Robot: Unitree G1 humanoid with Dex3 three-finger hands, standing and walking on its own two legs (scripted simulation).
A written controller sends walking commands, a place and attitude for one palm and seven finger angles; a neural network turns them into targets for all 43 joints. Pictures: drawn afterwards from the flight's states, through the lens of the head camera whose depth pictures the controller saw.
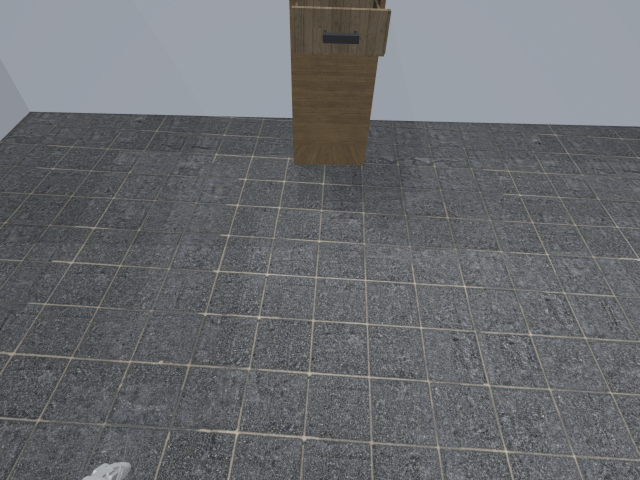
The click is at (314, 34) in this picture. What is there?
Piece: drawer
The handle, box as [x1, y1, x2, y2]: [323, 30, 359, 43]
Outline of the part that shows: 323,32 323,42 358,43 359,36 356,31 354,31 353,33 328,33 326,30 324,30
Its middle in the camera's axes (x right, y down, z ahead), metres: +0.06 -0.68 +1.30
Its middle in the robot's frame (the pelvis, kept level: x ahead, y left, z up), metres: +1.43 +0.00 +0.00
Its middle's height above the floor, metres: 0.77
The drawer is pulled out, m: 0.29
